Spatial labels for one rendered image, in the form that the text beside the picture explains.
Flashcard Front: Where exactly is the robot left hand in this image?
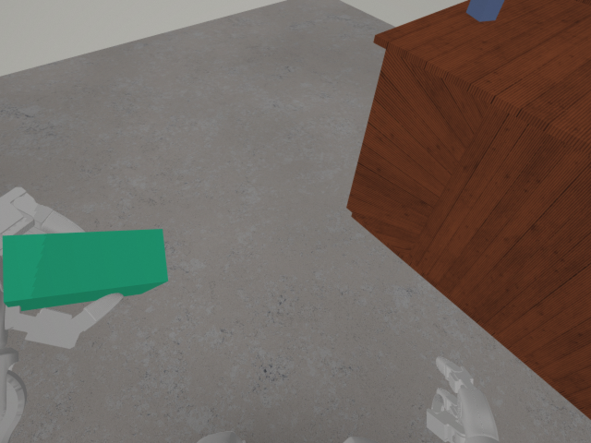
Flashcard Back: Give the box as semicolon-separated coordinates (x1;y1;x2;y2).
0;187;124;349

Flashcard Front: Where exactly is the robot right hand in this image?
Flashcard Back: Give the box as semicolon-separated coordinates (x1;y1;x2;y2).
427;356;499;443

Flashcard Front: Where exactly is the left robot forearm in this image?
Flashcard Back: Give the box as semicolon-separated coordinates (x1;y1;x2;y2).
0;347;27;443

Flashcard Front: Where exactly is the table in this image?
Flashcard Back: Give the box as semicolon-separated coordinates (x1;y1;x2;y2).
346;0;591;420

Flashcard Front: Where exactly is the sponge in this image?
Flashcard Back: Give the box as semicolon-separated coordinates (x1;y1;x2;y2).
3;229;168;311

